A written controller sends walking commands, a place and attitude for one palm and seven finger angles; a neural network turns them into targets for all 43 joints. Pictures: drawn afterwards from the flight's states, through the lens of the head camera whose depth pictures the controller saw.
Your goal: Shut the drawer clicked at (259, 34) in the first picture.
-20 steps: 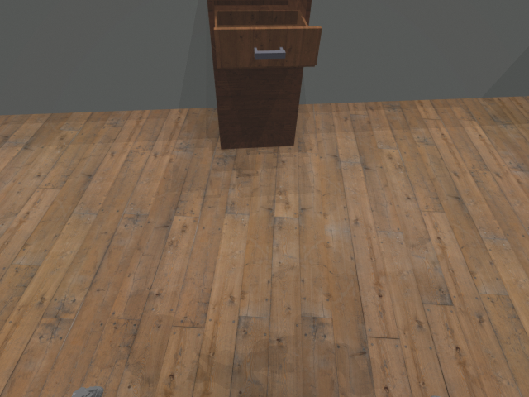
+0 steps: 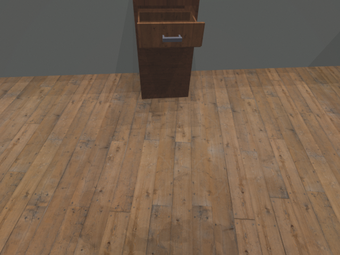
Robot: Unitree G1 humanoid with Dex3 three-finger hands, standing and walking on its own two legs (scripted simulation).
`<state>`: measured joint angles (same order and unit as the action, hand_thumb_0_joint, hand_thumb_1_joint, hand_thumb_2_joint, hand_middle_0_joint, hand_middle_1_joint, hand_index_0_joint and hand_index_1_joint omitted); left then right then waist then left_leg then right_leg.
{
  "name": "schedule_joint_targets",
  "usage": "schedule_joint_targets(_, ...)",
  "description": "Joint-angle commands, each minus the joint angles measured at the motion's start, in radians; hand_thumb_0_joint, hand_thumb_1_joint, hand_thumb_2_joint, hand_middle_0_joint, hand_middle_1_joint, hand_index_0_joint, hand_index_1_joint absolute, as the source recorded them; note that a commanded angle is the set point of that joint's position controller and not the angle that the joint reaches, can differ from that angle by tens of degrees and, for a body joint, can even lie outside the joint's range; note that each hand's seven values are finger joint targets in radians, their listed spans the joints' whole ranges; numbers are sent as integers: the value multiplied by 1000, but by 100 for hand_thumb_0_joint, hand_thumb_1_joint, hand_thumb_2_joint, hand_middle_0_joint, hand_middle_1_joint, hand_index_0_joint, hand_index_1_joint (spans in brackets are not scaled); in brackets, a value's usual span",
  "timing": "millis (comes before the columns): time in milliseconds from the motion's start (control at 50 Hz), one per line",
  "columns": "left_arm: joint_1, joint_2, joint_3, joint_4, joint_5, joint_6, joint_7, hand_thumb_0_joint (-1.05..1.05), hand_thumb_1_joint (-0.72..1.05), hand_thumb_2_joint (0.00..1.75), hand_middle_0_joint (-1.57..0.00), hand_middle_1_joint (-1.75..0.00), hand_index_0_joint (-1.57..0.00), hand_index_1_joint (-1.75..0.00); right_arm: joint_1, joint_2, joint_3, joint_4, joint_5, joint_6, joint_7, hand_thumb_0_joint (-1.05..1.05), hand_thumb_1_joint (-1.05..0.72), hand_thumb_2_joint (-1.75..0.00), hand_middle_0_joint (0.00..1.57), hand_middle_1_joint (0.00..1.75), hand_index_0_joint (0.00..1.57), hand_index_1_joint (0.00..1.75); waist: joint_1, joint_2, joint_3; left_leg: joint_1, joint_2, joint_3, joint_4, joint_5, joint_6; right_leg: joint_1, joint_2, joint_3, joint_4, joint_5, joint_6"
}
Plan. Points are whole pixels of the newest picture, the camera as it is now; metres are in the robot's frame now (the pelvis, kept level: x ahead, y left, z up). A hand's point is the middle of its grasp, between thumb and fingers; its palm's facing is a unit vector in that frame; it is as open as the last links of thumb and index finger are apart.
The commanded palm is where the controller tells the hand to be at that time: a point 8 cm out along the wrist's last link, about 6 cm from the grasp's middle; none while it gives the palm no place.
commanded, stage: stand and wait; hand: left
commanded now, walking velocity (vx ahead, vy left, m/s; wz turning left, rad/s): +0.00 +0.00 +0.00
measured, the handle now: (171, 37) +1.26 +0.07 -0.05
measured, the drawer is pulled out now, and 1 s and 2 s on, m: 0.30 0.30 0.30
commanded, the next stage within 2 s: look at it before walking up in 0.44 s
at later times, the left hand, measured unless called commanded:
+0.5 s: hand out of the picture +0.06 +0.24 -0.15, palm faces -0.04 -0.94 -0.33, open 7.4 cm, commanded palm none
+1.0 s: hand out of the picture +0.07 +0.23 -0.15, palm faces -0.03 -0.94 -0.33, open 7.4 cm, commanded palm none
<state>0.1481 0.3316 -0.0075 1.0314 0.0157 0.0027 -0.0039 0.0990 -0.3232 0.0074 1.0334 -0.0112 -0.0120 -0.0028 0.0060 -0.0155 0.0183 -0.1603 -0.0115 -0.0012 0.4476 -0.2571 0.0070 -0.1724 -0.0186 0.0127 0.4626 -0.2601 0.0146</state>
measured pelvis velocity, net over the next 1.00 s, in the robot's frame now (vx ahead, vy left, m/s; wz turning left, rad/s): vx -0.01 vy -0.01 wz -0.01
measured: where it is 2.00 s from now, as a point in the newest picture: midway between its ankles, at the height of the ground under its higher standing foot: outside the picture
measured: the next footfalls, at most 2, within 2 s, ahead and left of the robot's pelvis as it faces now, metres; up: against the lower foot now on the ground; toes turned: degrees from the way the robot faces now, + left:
left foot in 1.98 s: +0.41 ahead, +0.03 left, +0.00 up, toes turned -8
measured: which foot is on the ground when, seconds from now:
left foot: down 0.00-1.00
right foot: down 0.00-1.00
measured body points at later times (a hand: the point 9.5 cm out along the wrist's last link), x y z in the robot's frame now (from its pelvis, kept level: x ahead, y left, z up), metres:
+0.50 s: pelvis -0.01 -0.01 +0.00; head -0.01 -0.01 +0.45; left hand +0.07 +0.28 -0.13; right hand +0.05 -0.31 -0.13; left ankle -0.01 +0.12 -0.74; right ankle -0.01 -0.13 -0.74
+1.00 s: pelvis -0.01 -0.01 +0.00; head -0.01 -0.01 +0.45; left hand +0.07 +0.28 -0.13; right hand +0.07 -0.31 -0.13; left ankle -0.01 +0.12 -0.74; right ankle -0.01 -0.13 -0.74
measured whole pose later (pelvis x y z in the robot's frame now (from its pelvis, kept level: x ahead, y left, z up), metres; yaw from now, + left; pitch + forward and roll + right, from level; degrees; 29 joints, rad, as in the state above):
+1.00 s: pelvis -0.01 -0.01 +0.00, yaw +0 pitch -2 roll +0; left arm 0.14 0.34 0.00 1.09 0.02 -0.01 -0.01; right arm 0.12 -0.34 0.01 1.11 -0.01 -0.02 0.00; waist 0.00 -0.01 0.03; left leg -0.14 0.01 0.00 0.37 -0.21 -0.02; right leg -0.16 0.00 0.01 0.40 -0.21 -0.01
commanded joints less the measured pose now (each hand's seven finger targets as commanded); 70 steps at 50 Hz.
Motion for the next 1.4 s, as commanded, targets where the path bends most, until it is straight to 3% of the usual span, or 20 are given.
schedule_joint_targets(0, -49, 210, 44, -64, -4, -24, 17, 0, 90, 90, -20, -30, -20, -30, -55, -208, -49, -56, 0, -23, -12, 0, -90, -90, 20, 30, 20, 30, -6, 20, -62, 12, 119, -85, -82, 187, 33, 11, -96, 86, -78, 193, -47)
schedule_joint_targets(420, -57, 217, 40, -16, -4, -24, 13, 0, 90, 90, -20, -30, -20, -30, -15, -217, -41, 8, 1, -19, -7, 0, -90, -90, 20, 30, 20, 30, -8, 8, -14, -10, 121, -93, -131, 70, 23, -25, -95, 117, -144, 37, -48)
schedule_joint_targets(500, -53, 215, 42, -17, -5, -28, 15, 0, 90, 90, -20, -30, -20, -30, -14, -215, -42, 11, 1, -24, -8, 0, -90, -90, 20, 30, 20, 30, -7, 11, -54, 13, 127, -92, -122, 130, 24, -1, -96, 113, -128, 112, -49)
schedule_joint_targets(1080, -50, 218, 43, -7, -4, -32, 15, 0, 90, 90, -20, -30, -20, -30, -26, -218, -40, 14, 5, -22, -11, 0, -90, -90, 20, 30, 20, 30, -6, 12, -53, 42, 133, -88, -133, 188, 18, 27, -99, 105, -140, 202, -47)
schedule_joint_targets(1120, -49, 217, 43, -6, -5, -32, 15, 0, 90, 90, -20, -30, -20, -30, -31, -218, -39, 15, 3, -22, -10, 0, -90, -90, 20, 30, 20, 30, -4, 17, -41, 42, 132, -87, -137, 173, 18, 20, -100, 106, -147, 185, -46)
schedule_joint_targets(1160, 26, 98, 19, 24, -4, -10, 17, 0, 90, 90, -20, -30, -20, -30, 40, -95, -12, 44, -6, -6, -6, 0, -90, -90, 20, 30, 20, 30, -4, 6, -60, 50, 125, -47, -107, 40, -1, 10, -89, 112, -139, 20, -36)
schedule_joint_targets(1180, 48, 94, 21, 27, 0, -2, 13, 0, 90, 90, -20, -30, -20, -30, 65, -88, -14, 46, -8, 0, -5, 0, -90, -90, 20, 30, 20, 30, -4, -2, -41, 33, 119, -37, -93, -73, -1, -16, -79, 129, -142, -105, -43)
schedule_joint_targets(1220, 62, 102, 33, 9, 5, 10, 1, 0, 90, 90, -20, -30, -20, -30, 82, -98, -26, 34, -13, 5, -3, 0, -90, -90, 20, 30, 20, 30, -4, -5, 66, -46, 116, -38, -96, -266, 8, -105, -58, 162, -142, -285, -60)
schedule_joint_targets(1280, 91, 87, 47, -28, 7, 8, -12, 0, 90, 90, -20, -30, -20, -30, 130, -121, -46, 12, -14, 0, -4, 0, -90, -90, 20, 30, 20, 30, -12, 44, 119, -43, 162, -86, -103, -372, 44, -214, -10, 151, -42, -326, -77)
schedule_joint_targets(1320, 97, 41, 52, -58, 7, -5, -19, 0, 90, 90, -20, -30, -20, -30, 192, -143, -64, 7, -12, -13, -10, 0, -90, -90, 20, 30, 20, 30, -33, 141, 107, 42, 263, -202, -174, -381, 103, -309, 50, 60, 151, -230, -64)
schedule_joint_targets(1340, 77, 14, 52, -76, 6, -13, -21, 0, 90, 90, -20, -30, -20, -30, 222, -156, -76, 7, -10, -22, -12, 0, -90, -90, 20, 30, 20, 30, -43, 203, 106, 99, 336, -261, -212, -327, 145, -375, 57, -13, 258, -185, -49)
schedule_joint_targets(1360, 36, 4, 54, -98, 7, -19, -24, 0, 90, 90, -20, -30, -20, -30, 252, -145, -81, 9, -9, -31, -13, 0, -90, -90, 20, 30, 20, 30, -63, 214, 113, 143, 378, -268, -225, -206, 179, -432, 20, -30, 326, -227, -40)
schedule_joint_targets(1380, 13, 1, 57, -113, 6, -25, -26, 0, 90, 90, -20, -30, -20, -30, 267, -130, -82, 10, -10, -36, -13, 0, -90, -90, 20, 30, 20, 30, -67, 183, 113, 172, 392, -247, -206, -84, 192, -457, -11, -29, 339, -258, -37)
